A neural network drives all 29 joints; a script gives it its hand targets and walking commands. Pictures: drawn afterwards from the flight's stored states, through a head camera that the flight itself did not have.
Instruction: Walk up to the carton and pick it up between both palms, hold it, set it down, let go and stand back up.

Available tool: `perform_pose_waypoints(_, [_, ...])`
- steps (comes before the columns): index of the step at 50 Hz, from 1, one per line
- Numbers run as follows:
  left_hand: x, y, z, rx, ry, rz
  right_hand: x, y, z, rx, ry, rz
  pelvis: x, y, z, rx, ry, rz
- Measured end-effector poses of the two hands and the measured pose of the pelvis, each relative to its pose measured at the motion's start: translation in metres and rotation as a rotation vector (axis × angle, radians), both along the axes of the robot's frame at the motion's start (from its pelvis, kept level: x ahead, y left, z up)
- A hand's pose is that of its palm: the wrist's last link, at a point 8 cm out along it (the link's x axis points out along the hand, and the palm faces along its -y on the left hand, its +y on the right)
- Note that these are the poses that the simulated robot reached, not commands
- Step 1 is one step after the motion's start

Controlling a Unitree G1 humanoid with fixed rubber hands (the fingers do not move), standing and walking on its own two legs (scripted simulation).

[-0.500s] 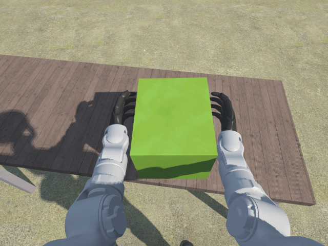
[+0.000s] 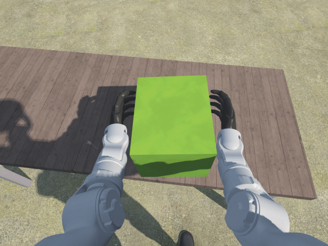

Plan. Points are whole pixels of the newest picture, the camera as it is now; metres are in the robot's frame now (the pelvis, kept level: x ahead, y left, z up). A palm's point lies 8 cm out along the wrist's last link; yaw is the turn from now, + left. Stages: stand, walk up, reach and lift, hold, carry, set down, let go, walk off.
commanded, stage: set down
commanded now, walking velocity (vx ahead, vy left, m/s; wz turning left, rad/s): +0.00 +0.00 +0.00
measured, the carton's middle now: (172, 127) +0.41 -0.04 -0.02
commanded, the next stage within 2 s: none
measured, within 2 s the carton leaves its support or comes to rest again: rests again in 0.86 s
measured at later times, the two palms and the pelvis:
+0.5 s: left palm (123, 125) +0.42 +0.09 -0.01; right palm (226, 126) +0.38 -0.18 +0.00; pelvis +0.00 +0.00 +0.00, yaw +0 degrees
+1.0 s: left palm (123, 126) +0.42 +0.09 -0.01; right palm (226, 129) +0.38 -0.19 -0.01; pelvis -0.01 -0.01 -0.01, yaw +0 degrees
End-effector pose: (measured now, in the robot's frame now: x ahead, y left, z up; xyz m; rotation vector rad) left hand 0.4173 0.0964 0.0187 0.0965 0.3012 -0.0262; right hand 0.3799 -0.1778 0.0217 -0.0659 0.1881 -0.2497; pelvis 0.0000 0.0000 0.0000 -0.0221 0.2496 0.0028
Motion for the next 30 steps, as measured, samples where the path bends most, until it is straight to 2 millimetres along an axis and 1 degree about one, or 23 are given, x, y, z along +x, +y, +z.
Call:
perform_pose_waypoints(13, [0.006,-0.008,-0.013,0.003,0.017,-0.01,0.003,-0.007,-0.012,-0.005,0.019,-0.008,0.0,-0.001,-0.002,0.003,0.052,-0.006])
perform_pose_waypoints(22, [0.003,-0.006,-0.027,0.006,0.029,-0.003,0.003,-0.006,-0.024,-0.004,0.033,0.0,-0.001,-0.003,-0.004,0.005,0.084,-0.006])
perform_pose_waypoints(30, [0.002,-0.006,-0.029,0.003,0.013,-0.001,0.001,-0.006,-0.026,-0.005,0.019,-0.001,-0.005,-0.004,-0.005,0.007,0.102,-0.002])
